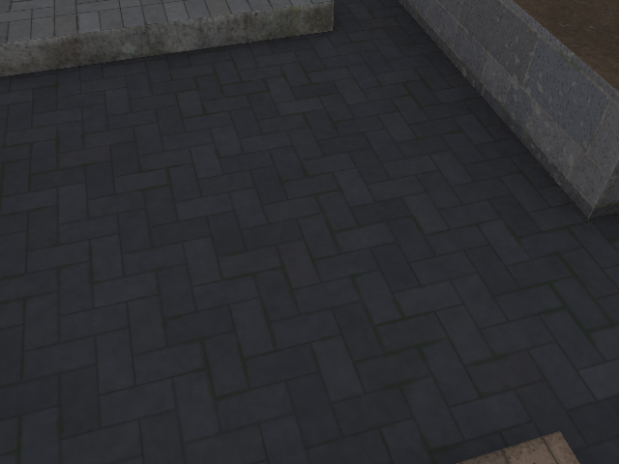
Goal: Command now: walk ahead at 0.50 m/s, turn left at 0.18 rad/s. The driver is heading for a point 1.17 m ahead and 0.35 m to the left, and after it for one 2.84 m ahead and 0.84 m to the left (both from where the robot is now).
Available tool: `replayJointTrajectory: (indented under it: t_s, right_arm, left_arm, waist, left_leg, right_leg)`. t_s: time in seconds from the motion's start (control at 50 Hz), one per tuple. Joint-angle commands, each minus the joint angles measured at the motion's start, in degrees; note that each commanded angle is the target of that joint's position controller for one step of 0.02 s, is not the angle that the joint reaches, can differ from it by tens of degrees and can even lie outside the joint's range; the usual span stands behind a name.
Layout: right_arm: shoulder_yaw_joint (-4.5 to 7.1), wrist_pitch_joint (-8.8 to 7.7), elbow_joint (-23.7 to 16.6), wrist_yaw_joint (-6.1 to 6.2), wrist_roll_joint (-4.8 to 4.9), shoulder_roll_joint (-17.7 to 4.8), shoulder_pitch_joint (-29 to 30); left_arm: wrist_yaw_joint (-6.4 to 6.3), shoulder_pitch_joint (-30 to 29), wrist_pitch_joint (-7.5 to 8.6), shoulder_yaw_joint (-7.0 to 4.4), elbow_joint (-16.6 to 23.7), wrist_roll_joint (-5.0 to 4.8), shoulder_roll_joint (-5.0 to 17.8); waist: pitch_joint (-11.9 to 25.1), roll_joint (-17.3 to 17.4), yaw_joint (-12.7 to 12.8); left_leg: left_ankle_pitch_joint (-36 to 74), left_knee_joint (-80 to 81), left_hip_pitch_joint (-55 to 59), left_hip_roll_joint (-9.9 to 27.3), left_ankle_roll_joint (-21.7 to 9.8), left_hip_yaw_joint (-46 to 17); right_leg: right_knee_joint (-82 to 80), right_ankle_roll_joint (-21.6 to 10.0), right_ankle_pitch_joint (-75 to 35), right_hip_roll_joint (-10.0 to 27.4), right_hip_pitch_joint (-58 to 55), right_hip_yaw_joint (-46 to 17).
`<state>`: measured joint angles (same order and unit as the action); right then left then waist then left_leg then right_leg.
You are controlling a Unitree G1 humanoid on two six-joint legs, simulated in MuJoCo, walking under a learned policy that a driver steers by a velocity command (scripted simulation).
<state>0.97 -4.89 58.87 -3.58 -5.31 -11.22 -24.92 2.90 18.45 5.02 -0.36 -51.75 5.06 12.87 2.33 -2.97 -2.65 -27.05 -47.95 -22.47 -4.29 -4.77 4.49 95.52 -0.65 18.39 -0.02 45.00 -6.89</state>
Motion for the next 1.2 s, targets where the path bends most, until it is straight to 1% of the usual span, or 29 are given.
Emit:
replayJointTrajectory:
  t_s: [0.02, 0.08, 0.14, 0.18, 0.24, 0.28, 0.3, 0.32, 0.34, 0.36, 0.4, 0.44, 0.46, 0.54, 0.58, 0.6, 0.64, 0.7, 0.74, 0.84, 0.86, 0.9, 0.92, 0.94, 0.96, 1.02, 1.08, 1.12, 1.2]
  right_arm:
    - [-1.48, -2.70, -4.8, 0.84, 2.60, -0.4, 7.9]
    - [-0.96, -3.12, -4.0, 0.17, -0.12, -7.0, 4.1]
    - [-1.53, -4.28, -0.8, 3.40, 1.94, -3.8, -8.1]
    - [-1.82, -3.37, 1.7, 4.73, 2.55, 0.4, -16.3]
    - [0.50, -2.17, 3.5, 2.76, 4.00, -6.4, -17.8]
    - [0.14, -0.54, 2.8, -0.57, 1.63, -8.6, -13.5]
    - [0.19, -0.08, 1.4, -2.76, -0.15, -9.2, -9.2]
    - [-1.43, -0.89, 3.0, -3.92, 1.09, 1.6, -15.3]
    - [-1.57, -1.19, 0.4, -3.95, 4.66, 2.0, -15.1]
    - [-0.95, -1.08, -3.3, -3.59, 5.10, 0.4, -9.1]
    - [-0.64, -0.42, -8.0, -1.06, 2.64, 0.2, 2.1]
    - [-1.60, -0.22, -7.1, 0.10, 1.17, 2.5, 1.2]
    - [-1.82, 0.12, -7.3, -0.24, 0.48, 3.9, 2.1]
    - [-0.59, -0.42, -6.2, -2.93, -0.67, 1.6, 2.1]
    - [-0.55, -0.58, -8.3, -3.16, 0.47, 0.4, 7.8]
    - [-0.22, -0.56, -10.1, -2.49, 0.57, -0.4, 13.0]
    - [-1.04, -0.02, -11.3, -1.93, 1.53, 0.3, 18.6]
    - [-1.26, 0.85, -13.6, -3.09, 0.95, -1.6, 24.6]
    - [-0.76, 0.99, -14.9, -3.03, -0.41, -4.7, 28.0]
    - [-2.02, 1.43, -13.2, -2.13, -0.91, -2.9, 34.0]
    - [0.69, 1.31, -15.0, -1.88, 11.32, -7.7, 33.8]
    - [4.23, 1.89, -7.0, 0.04, 9.74, -14.5, 7.1]
    - [4.80, 2.06, -3.1, 1.50, 5.86, -19.6, -3.4]
    - [5.05, 2.51, -2.9, 1.55, 5.78, -19.4, -8.8]
    - [5.39, 3.75, -3.0, 2.56, 5.71, -18.2, -9.2]
    - [3.50, 3.26, -9.9, 3.88, 6.16, -11.5, 13.4]
    - [3.08, 1.61, -13.1, 4.08, 5.97, -10.4, 26.3]
    - [3.21, 0.76, -11.3, 5.08, 6.03, -9.4, 21.8]
    - [3.96, 0.06, -7.3, 5.14, 7.36, -10.1, 14.3]
  left_arm:
    - [-0.81, 0.6, -1.09, 1.44, 2.2, 0.75, -1.0]
    - [1.02, 2.8, 0.02, 2.73, 1.6, 1.87, -1.0]
    - [0.46, -18.5, -0.53, 2.36, 7.6, 2.51, 3.9]
    - [0.94, -26.7, -0.70, 3.82, 8.1, 1.01, 1.0]
    - [0.77, -33.7, -0.53, 2.24, 11.7, -2.57, 3.7]
    - [1.76, -14.0, 0.13, 0.55, 5.0, -1.53, 5.3]
    - [1.78, 4.4, 1.00, -2.12, 0.4, -1.92, 10.6]
    - [2.23, 17.8, 0.96, -2.87, -3.1, 0.23, 11.5]
    - [2.26, 20.1, 0.17, -2.73, -2.0, 2.77, 11.1]
    - [1.18, 17.4, -0.52, -3.19, -1.3, 3.51, 11.3]
    - [0.47, 5.0, -0.85, -1.64, 1.9, 0.21, 4.8]
    - [-0.38, 0.0, 0.67, 1.15, 2.5, 0.90, -4.5]
    - [-1.12, 1.7, 1.79, 0.71, 0.5, 0.48, -3.7]
    - [-2.52, -1.3, 3.82, -0.40, -1.7, 1.71, 2.1]
    - [-3.18, 1.1, 3.57, 0.88, -4.8, 3.54, -1.7]
    - [-3.91, 7.8, 3.78, 1.09, -6.4, 2.01, -2.1]
    - [-4.15, 17.1, 3.82, 2.05, -10.6, 2.95, -3.6]
    - [-2.63, 14.7, 3.20, 2.51, -9.2, 2.51, -1.9]
    - [-2.97, 14.9, 2.96, 1.62, -9.6, 1.47, 0.7]
    - [-5.21, 25.7, 0.09, 0.21, -14.2, 0.10, 2.4]
    - [-5.38, 15.3, -2.30, -3.46, -11.2, -7.92, 10.5]
    - [-4.61, 15.3, -0.99, -2.51, -9.7, -6.58, 6.6]
    - [-3.66, 15.7, 1.69, -1.65, -6.9, -5.68, 2.0]
    - [-2.29, 13.0, 4.29, -1.86, -3.0, -9.01, 4.2]
    - [-2.36, 4.1, 5.12, -1.99, 2.4, -10.38, 4.8]
    - [-5.29, 1.1, 2.39, -2.75, 4.6, -7.90, 3.5]
    - [-6.07, 2.7, 0.11, -3.11, 5.4, -5.55, 0.3]
    - [-5.30, -0.9, 1.18, -3.35, 4.3, -4.96, 1.4]
    - [-3.94, -12.4, 0.17, -3.81, 7.4, -6.98, 4.8]
  waist:
    - [-5.6, 6.1, 4.5]
    - [-3.0, 2.9, 6.2]
    - [-2.9, 5.2, -5.5]
    - [-6.1, 4.3, -11.2]
    - [-7.7, 5.1, -11.5]
    - [-6.1, 5.6, -0.9]
    - [-0.2, 3.5, 7.4]
    - [15.5, -7.5, 8.2]
    - [20.8, -7.1, 9.4]
    - [12.0, -3.4, 9.3]
    - [-0.6, 0.0, 6.4]
    - [-8.5, 3.0, 0.3]
    - [-11.0, -0.1, 0.0]
    - [-5.4, -0.4, -2.3]
    - [-8.8, 4.2, -0.1]
    - [-9.4, 3.4, 3.5]
    - [-11.5, 2.8, 5.8]
    - [-12.9, 1.1, 5.8]
    - [-15.5, 2.8, 6.7]
    - [-15.2, 3.2, 11.5]
    - [-22.0, 5.6, 6.2]
    - [-1.5, 6.3, -5.8]
    - [15.0, 20.2, -6.4]
    - [31.3, 17.4, -9.8]
    - [30.2, 13.0, -9.5]
    - [9.3, -5.3, 2.6]
    - [-3.6, 3.0, 10.3]
    - [-0.1, 6.1, 7.4]
    - [-2.1, 7.8, 3.1]
  left_leg:
    - [9.9, 23.0, -15.0, 15.1, -18.8, -28.1]
    - [14.8, 13.3, -28.6, 7.9, -14.2, -18.5]
    - [8.0, -1.0, 11.9, 11.8, -13.4, -29.4]
    - [1.8, -6.6, 20.5, 10.7, -11.0, -33.0]
    - [5.4, -0.3, 3.1, 4.1, -7.6, -23.2]
    - [7.2, -11.5, -5.9, 3.4, -6.9, -24.7]
    - [12.0, -25.2, -15.0, 3.5, -4.4, -24.7]
    - [-9.3, -50.6, -29.5, -2.4, -0.9, -19.1]
    - [-16.7, -70.4, -38.2, -0.4, -0.7, -14.8]
    - [-12.4, -75.9, -46.4, 1.1, 0.7, -11.3]
    - [3.5, -62.6, -47.7, 7.9, 1.1, -10.9]
    - [19.2, -42.0, -34.1, 14.3, -1.6, -12.2]
    - [20.7, -35.9, -33.1, 14.4, -2.7, -10.4]
    - [36.7, -20.0, -17.1, 11.5, -2.5, -9.5]
    - [43.1, -9.6, -30.2, 15.1, -2.4, -17.4]
    - [46.9, -1.5, -37.3, 13.6, -1.7, -15.7]
    - [55.4, 7.0, -39.7, 15.0, -0.7, -15.9]
    - [56.9, 9.0, -12.3, 11.5, -1.8, -4.9]
    - [49.1, 13.7, -14.8, 11.6, -1.6, -4.4]
    - [37.6, 27.5, -15.8, 10.4, 1.3, -0.5]
    - [30.7, 23.6, -6.9, 1.9, -1.9, 4.7]
    - [60.8, 19.2, 39.1, 8.1, -8.5, -3.6]
    - [97.4, 3.6, 65.1, 20.6, -15.8, -14.9]
    - [88.7, 5.5, 76.1, 26.7, -24.4, -28.3]
    - [62.4, 14.9, 71.5, 25.6, -23.6, -32.8]
    - [33.1, 26.1, 27.5, 24.9, -16.7, -32.8]
    - [34.1, 32.7, -10.8, 16.5, -12.0, -18.2]
    - [31.7, 30.2, -12.4, 9.6, -9.7, -9.4]
    - [22.0, 29.9, 1.5, 14.9, -7.4, -12.7]
  right_leg:
    - [-26.0, 1.4, -13.3, 9.0, 2.2, 0.5]
    - [-24.6, 2.3, -16.8, 3.5, -21.5, 10.3]
    - [-46.2, 3.4, -23.2, 5.6, 12.4, 2.5]
    - [-66.9, 2.9, -34.5, 8.4, 17.7, -1.4]
    - [-77.9, 2.1, -23.8, -1.0, -14.5, 13.1]
    - [-80.1, -1.0, -30.4, 2.1, -43.4, 11.8]
    - [-72.4, -4.3, -37.7, 7.6, -62.1, 9.8]
    - [-51.9, -15.4, -59.3, 17.4, -87.2, 1.7]
    - [-53.2, -19.3, -67.5, 26.7, -87.4, -4.1]
    - [-56.2, -18.3, -67.5, 27.3, -78.2, -3.7]
    - [-69.9, -15.5, -19.4, 26.7, -52.5, -5.5]
    - [-77.1, -13.1, -13.8, 23.0, -29.6, 1.0]
    - [-78.7, -12.7, -12.9, 20.9, -26.9, 3.4]
    - [-78.4, -12.8, -25.0, 18.0, -24.4, 12.7]
    - [-75.4, -11.1, -20.9, 20.9, -37.2, 11.7]
    - [-74.0, -11.2, -20.6, 20.5, -47.7, 12.0]
    - [-71.3, -10.1, -19.1, 20.5, -53.7, 12.7]
    - [-74.3, -8.5, -9.3, 15.0, -32.6, 19.4]
    - [-71.9, -7.7, -8.2, 15.6, -38.7, 19.4]
    - [-65.3, -7.1, -28.3, 16.7, -57.2, 18.6]
    - [-48.5, -4.2, -44.9, 16.5, -41.9, 18.4]
    - [-11.7, 1.2, -24.2, 10.6, -14.4, 20.7]
    - [18.8, 4.5, 30.6, 4.0, 4.2, 15.1]
    - [20.5, 4.7, 27.2, 4.0, 10.6, 1.6]
    - [13.7, 4.6, 25.8, 4.8, 16.2, 1.8]
    - [-3.2, 3.7, 7.6, 9.3, 10.3, 1.8]
    - [-32.1, 5.7, -1.6, 10.9, -11.9, 2.9]
    - [-47.5, 5.4, -21.2, 6.8, -23.3, 6.3]
    - [-57.4, 1.4, -24.7, 5.7, -18.8, 5.3]
